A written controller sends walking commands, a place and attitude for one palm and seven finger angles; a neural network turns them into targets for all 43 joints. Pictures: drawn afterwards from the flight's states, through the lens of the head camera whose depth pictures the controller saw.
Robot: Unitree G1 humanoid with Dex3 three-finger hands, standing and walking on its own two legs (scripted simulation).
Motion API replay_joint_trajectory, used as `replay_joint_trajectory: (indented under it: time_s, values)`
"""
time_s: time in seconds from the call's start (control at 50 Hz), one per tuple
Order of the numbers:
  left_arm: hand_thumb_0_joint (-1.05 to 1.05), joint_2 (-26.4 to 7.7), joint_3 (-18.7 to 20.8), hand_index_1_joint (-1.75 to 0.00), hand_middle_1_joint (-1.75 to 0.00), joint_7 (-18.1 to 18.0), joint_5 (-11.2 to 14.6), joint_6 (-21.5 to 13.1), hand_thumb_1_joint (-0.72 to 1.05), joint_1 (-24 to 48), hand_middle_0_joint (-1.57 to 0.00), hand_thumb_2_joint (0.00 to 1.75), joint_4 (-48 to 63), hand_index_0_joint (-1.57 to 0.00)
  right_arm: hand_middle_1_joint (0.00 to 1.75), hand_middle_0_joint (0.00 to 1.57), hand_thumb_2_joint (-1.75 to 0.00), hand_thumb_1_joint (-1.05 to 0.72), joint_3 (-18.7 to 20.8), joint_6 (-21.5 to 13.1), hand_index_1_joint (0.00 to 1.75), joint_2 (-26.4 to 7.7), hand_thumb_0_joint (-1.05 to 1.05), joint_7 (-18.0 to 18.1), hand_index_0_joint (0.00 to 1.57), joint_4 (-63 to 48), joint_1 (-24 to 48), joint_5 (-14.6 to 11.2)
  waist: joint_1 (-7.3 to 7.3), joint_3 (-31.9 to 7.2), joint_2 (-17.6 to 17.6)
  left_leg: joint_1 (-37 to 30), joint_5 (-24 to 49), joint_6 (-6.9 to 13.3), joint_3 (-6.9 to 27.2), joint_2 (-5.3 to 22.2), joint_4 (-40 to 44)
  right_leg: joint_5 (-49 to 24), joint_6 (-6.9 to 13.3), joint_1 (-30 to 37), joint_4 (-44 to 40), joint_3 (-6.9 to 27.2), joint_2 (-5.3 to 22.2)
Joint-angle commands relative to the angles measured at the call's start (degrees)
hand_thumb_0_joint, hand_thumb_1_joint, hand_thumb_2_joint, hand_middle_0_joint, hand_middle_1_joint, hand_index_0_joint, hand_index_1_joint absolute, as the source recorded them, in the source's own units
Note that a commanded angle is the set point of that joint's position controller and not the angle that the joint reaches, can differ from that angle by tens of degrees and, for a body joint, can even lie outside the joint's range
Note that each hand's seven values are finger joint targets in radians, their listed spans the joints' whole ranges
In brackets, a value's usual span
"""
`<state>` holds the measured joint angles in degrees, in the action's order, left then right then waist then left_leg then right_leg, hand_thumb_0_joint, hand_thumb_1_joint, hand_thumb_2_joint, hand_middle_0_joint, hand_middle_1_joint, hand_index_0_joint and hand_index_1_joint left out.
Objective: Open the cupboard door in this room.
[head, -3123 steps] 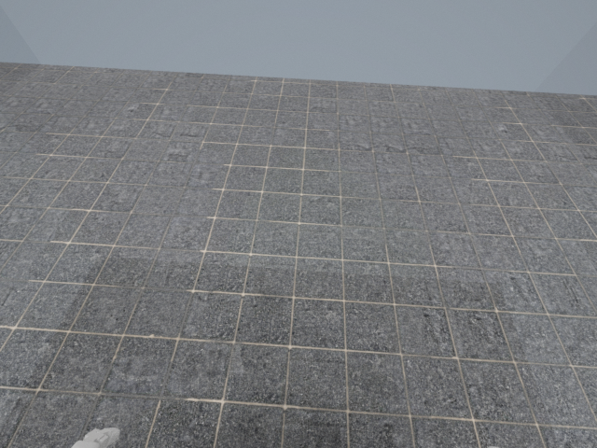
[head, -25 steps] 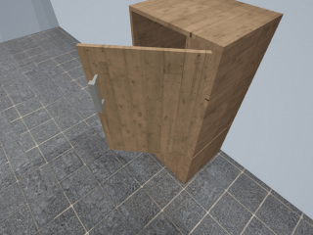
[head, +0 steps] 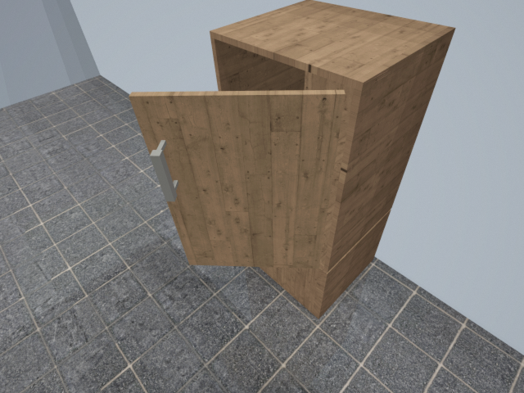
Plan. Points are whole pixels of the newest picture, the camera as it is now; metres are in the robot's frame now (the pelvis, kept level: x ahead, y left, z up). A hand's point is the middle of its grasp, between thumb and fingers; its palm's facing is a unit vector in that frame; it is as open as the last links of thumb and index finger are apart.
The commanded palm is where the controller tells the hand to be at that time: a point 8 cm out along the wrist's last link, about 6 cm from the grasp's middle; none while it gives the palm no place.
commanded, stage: look again from close up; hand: left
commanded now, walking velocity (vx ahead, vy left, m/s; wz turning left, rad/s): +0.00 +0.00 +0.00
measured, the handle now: (166, 171) +0.57 +0.24 +0.03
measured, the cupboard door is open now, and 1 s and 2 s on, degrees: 43 43 43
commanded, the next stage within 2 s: raise the hand with hooked fingers in 0.18 s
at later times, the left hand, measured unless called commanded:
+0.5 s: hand (143, 347) +0.20 +0.20 -0.02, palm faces +0.25 -0.96 -0.12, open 7.5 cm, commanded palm +0.12 +0.24 -0.05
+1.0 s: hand (132, 343) +0.21 +0.22 -0.02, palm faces -0.08 -0.99 -0.10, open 10.4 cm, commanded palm +0.16 +0.28 -0.02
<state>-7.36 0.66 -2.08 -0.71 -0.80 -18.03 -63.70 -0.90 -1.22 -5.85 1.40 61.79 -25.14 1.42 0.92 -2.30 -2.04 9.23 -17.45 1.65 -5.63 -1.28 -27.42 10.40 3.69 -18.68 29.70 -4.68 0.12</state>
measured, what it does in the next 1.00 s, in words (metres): lowers itself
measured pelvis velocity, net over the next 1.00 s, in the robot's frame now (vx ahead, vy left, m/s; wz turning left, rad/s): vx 0.00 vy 0.02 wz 0.07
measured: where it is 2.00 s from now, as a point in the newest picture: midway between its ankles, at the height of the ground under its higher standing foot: outside the picture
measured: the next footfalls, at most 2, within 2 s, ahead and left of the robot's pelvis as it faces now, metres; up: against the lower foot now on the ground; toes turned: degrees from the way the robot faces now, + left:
none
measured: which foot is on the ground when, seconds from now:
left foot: down 0.00-1.00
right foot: down 0.00-1.00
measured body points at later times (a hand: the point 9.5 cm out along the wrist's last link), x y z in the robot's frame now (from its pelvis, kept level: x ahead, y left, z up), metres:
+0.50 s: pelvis +0.01 +0.01 -0.01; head +0.01 -0.01 +0.44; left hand +0.19 +0.25 -0.01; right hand +0.14 -0.25 -0.11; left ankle -0.03 +0.10 -0.73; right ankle +0.06 -0.08 -0.73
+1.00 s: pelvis +0.00 +0.02 -0.08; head +0.08 +0.04 +0.37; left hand +0.21 +0.27 -0.01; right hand +0.22 -0.15 -0.16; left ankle -0.03 +0.10 -0.73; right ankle +0.06 -0.08 -0.73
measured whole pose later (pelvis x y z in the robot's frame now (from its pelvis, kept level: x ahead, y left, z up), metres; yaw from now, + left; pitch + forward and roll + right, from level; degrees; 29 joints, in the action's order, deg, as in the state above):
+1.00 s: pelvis +0.00 +0.02 -0.08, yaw +4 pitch +14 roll -3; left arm -15.1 8.8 23.0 14.7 -26.0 -19.6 2.6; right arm -3.7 -12.7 -10.4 0.0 31.4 -9.4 -1.1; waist -2.2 -5.1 -1.6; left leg 44.9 -34.5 3.2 -0.1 -0.4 -65.2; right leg 23.8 2.6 -49.5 59.3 -10.0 2.0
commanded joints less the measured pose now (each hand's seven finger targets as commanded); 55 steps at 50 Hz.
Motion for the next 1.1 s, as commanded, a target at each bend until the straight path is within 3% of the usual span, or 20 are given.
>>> replay_joint_trajectory:
  time_s: [0.0, 0.24, 0.26, 0.28, 0.3, 0.32, 0.34, 0.36, 0.38, 0.44, 0.48, 0.52, 0.58, 0.62, 0.72, 0.8, 0.88, 0.98, 1.02, 1.08]
  values:
    - [0.0, -3.4, 0.1, -0.3, -0.3, 0.02, 0.17, -1.18, 0.9, -3.5, -0.2, 0.9, 1.83, -0.2, 0.3, 0.2, -0.9, -0.9, 0.6, -0.75, 0.3, -4.44, 0.0, 0.31, 0.2, -0.89, -4.18, -0.14, -0.78, 10.38, 2.89, 12.79, -5.76, 1.45, 8.9, 6.19, 11.0, 8.63, 0.42, 4.79, -7.77, 10.36, 5.56]
    - [0.0, -3.6, -0.16, -0.3, -0.3, -0.02, 0.35, -1.61, 0.9, -2.44, -0.2, 0.9, 0.91, -0.2, 0.3, 0.2, -0.9, -0.9, 0.24, -1.16, 0.3, -4.73, 0.0, 0.51, 0.2, 1.36, -1.93, -0.43, -0.44, 6.9, 1.08, 6.01, 2.3, 0.87, 7.41, 6.54, 10.45, -0.09, 0.38, 7.67, -7.77, 9.55, 6.56]
    - [0.0, -7.07, 0.08, -0.3, -0.3, -2.24, -0.03, -1.45, 0.9, -8.61, -0.2, 0.9, -1.02, -0.2, 0.3, 0.2, -0.9, -0.9, 1.31, -0.93, 0.3, -8.17, 0.0, -0.1, 0.2, -2.27, 6.7, -1.27, -4.4, 8.05, 12.46, 9.47, 0.85, -0.49, 3.63, 8.9, 1.13, -14.16, -2.07, 8.05, -5.48, 8.5, 8.0]
    - [0.0, -18.44, 3.96, -0.32, -0.32, -0.75, 12.71, -14.67, 0.88, 36.49, -0.2, 0.89, 83.66, -0.2, 0.3, 0.2, -0.9, -0.9, 2.42, -10.46, 0.3, -19.86, 0.0, 3.12, 0.2, -24.91, 9.1, -3.66, 4.73, -19.23, -0.75, -0.76, 5.45, 0.52, 5.78, 1.15, 6.71, -3.43, -2.7, 13.41, -4.29, 9.79, 3.46]
    - [0.0, -15.65, 4.53, -0.33, -0.33, -3.6, 8.65, -10.89, 0.85, 17.76, -0.2, 0.88, 72.03, -0.2, 0.3, 0.2, -0.9, -0.9, 0.37, -15.43, 0.3, -14.92, 0.0, 4.74, 0.2, -21.56, 16.26, -3.9, 0.2, -16.45, -6.86, 1.82, 4.9, 1.02, 4.14, 0.87, 7.12, 2.35, -0.5, 14.1, -2.98, 8.43, 1.35]
    - [0.0, -12.33, 2.85, -0.34, -0.34, -6.08, 9.39, -8.12, 0.83, 14.29, -0.21, 0.87, 66.29, -0.21, 0.3, 0.2, -0.9, -0.9, 1.59, -17.03, 0.3, -15.7, 0.0, 4.37, 0.2, -18.58, 14.49, -3.94, 1.24, -11.31, -10.09, 5.0, 1.17, -0.35, 4.48, 0.92, 6.1, 5.11, -0.69, 10.33, -3.21, 7.38, 2.18]
    - [0.0, -0.37, -2.98, -0.36, -0.36, -6.18, 9.09, -2.78, 0.81, -2.63, -0.21, 0.86, 52.74, -0.21, 0.3, 0.2, -0.9, -0.9, 1.35, -17.11, 0.3, -11.77, 0.0, 3.65, 0.2, -17.15, 12.29, -4.5, 1.09, -2.39, -4.04, 8.63, -0.54, -0.58, 6.17, 1.63, 7.0, 5.71, -1.21, 5.65, -4.21, 4.86, 1.72]
    - [0.0, -0.03, -3.96, -0.37, -0.37, -4.9, 11.7, -3.64, 0.78, 2.05, -0.21, 0.85, 61.28, -0.21, 0.3, 0.2, -0.9, -0.9, 1.27, -18.12, 0.3, -13.94, 0.0, 3.6, 0.2, -20.76, 12.78, -5.13, 1.08, 2.63, -1.9, 10.06, -2.09, -0.13, 7.59, 1.59, 6.12, 7.98, -2.02, 3.58, -4.74, 4.89, 2.01]
    - [0.0, -4.06, -1.16, -0.39, -0.39, -3.97, 12.4, -6.51, 0.76, 2.22, -0.21, 0.84, 65.79, -0.21, 0.3, 0.2, -0.9, -0.9, 1.87, -19.49, 0.3, -15.36, 0.0, 3.97, 0.2, -22.33, 13.63, -5.21, 1.07, 1.55, 0.92, 9.71, -3.24, 0.08, 7.26, 1.43, 3.67, 12.33, -2.42, 1.51, -5.76, 5.28, 2.34]
    - [0.0, -4.94, 2.19, -0.43, -0.43, -0.19, 11.21, -13.56, 0.69, 0.1, -0.22, 0.81, 60.55, -0.22, 0.3, 0.2, -0.9, -0.9, 3.18, -21.0, 0.3, -15.86, 0.0, 3.12, 0.2, -26.91, 12.33, -3.07, 2.13, 2.78, 16.27, 16.98, -2.78, 0.25, 7.06, 0.08, -4.41, 19.15, -3.17, -4.99, -3.26, 4.81, 2.64]
    - [0.0, -0.93, 3.19, -0.47, -0.47, 5.37, 13.19, -19.72, 0.64, -14.56, -0.22, 0.79, 52.55, -0.22, 0.3, 0.2, -0.9, -0.9, 4.64, -21.12, 0.3, -15.39, 0.0, 1.54, 0.2, -30.57, 14.51, -2.56, -1.68, 2.64, 22.07, 24.85, -2.71, -0.57, 6.56, -0.22, -9.64, 20.01, -3.0, -6.7, 1.53, 4.95, 2.71]
    - [0.0, -4.11, 9.18, -0.5, -0.5, 12.23, 15.16, -26.14, 0.6, -24.63, -0.22, 0.77, 50.92, -0.22, 0.3, 0.2, -0.9, -0.9, 5.99, -19.58, 0.3, -15.78, 0.0, -0.93, 0.2, -34.11, 16.27, -2.57, -5.1, -2.33, 16.09, 27.09, 1.27, -1.97, 5.11, -1.55, -13.91, 8.24, -1.97, -2.5, 7.32, 6.0, 3.17]
    - [0.0, -9.29, 12.35, -0.54, -0.54, 21.19, 13.82, -34.27, 0.53, -23.04, -0.23, 0.74, 54.96, -0.23, 0.3, 0.2, -0.9, -0.9, 6.66, -17.07, 0.3, -16.32, 0.0, -2.92, 0.2, -38.31, 20.06, -2.23, -4.13, -7.49, 4.38, 29.78, 5.47, -2.45, 3.67, -2.4, -20.24, -8.07, -1.22, -1.89, 14.28, 7.47, 4.13]
    - [0.0, -12.41, 14.38, -0.57, -0.57, 22.31, 13.01, -33.17, 0.48, -21.34, -0.23, 0.72, 59.64, -0.23, 0.3, 0.2, -0.9, -0.9, 6.65, -14.38, 0.3, -16.21, 0.0, -3.13, 0.2, -40.69, 20.84, -2.32, -5.28, -8.46, 0.41, 32.33, 6.06, -1.77, 3.44, -2.41, -21.72, -7.81, -0.73, -3.88, 16.59, 8.17, 3.92]
    - [0.0, -11.16, 13.28, -0.64, -0.64, 18.59, 17.16, -36.19, 0.36, -3.08, -0.24, 0.67, 80.91, -0.24, 0.3, 0.2, -0.9, -0.9, 5.8, -13.63, 0.3, -14.47, 0.0, -1.36, 0.2, -43.34, 17.11, -2.01, -0.93, -14.5, -4.49, 31.03, 5.1, -0.64, 5.64, -0.49, -25.61, -1.7, -1.38, -13.0, 21.22, 6.89, 0.98]
    - [0.0, -10.07, 8.68, -0.7, -0.7, 17.67, 15.52, -39.61, 0.27, -0.68, -0.25, 0.63, 87.05, -0.25, 0.3, 0.2, -0.9, -0.9, 4.89, -14.74, 0.3, -14.54, 0.0, -0.91, 0.2, -40.01, 13.61, -1.43, 1.65, -18.46, -8.23, 26.21, 14.72, -1.18, 8.27, 1.55, -27.98, -5.44, -0.95, -17.94, 24.23, 3.5, 0.11]
    - [0.0, -10.52, 5.53, -0.76, -0.76, 23.63, 14.23, -33.76, 0.18, 0.76, -0.25, 0.59, 78.79, -0.25, 0.3, 0.2, -0.9, -0.9, 4.05, -16.0, 0.3, -16.35, 0.0, -0.21, 0.2, -38.61, 13.22, -2.31, 4.11, -15.48, -2.2, 29.19, 9.78, -0.7, 10.38, 2.55, -27.96, 1.0, -1.77, -21.53, 23.52, 1.49, -0.26]
    - [0.0, -16.18, 16.3, -0.84, -0.84, 26.89, 18.43, -17.67, 0.06, -8.05, -0.26, 0.54, 72.57, -0.26, 0.3, 0.2, -0.9, -0.9, 4.12, -13.58, 0.3, -16.47, 0.0, 0.87, 0.2, -42.39, 16.76, -4.57, -2.16, -22.79, 4.87, 32.03, 9.48, -1.42, 9.43, 0.71, -22.32, -0.2, -2.43, -8.11, 20.94, 0.75, 0.59]
    - [0.0, -17.64, 20.96, -0.87, -0.87, 24.99, 21.25, -15.16, 0.01, -9.36, -0.26, 0.52, 75.64, -0.26, 0.3, 0.2, -0.9, -0.9, 3.66, -13.01, 0.3, -15.01, 0.0, 1.01, 0.2, -43.33, 18.08, -4.24, -5.09, -24.69, 3.19, 30.34, 14.03, -2.65, 9.74, 0.51, -20.86, -3.3, -1.9, -4.61, 21.79, 0.08, 0.37]
    - [0.0, -15.57, 21.93, -0.92, -0.92, 20.04, 22.65, -17.56, -0.06, -9.87, -0.27, 0.49, 80.91, -0.27, 0.3, 0.2, -0.9, -0.9, 3.44, -13.29, 0.3, -13.43, 0.0, 0.62, 0.2, -42.63, 16.86, -3.78, -5.07, -21.23, 1.17, 29.26, 15.0, -3.61, 9.31, 1.04, -19.26, -3.5, -1.57, -6.35, 21.08, -0.66, 0.21]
